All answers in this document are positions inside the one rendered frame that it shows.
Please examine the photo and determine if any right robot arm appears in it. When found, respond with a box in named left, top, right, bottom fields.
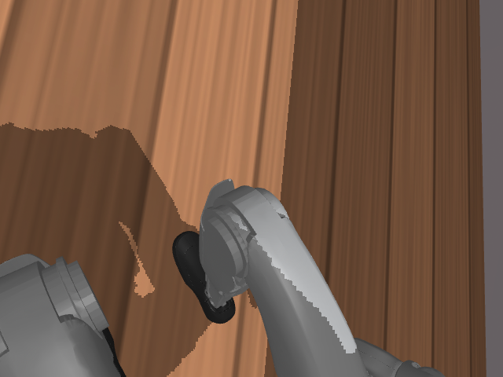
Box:
left=395, top=360, right=445, bottom=377

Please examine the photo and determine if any right robot foot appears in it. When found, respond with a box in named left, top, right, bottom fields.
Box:
left=172, top=231, right=235, bottom=324

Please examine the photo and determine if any right robot hand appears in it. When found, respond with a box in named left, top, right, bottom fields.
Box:
left=354, top=338, right=403, bottom=377

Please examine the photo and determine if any left robot foot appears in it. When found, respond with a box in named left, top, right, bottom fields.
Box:
left=102, top=328, right=126, bottom=377

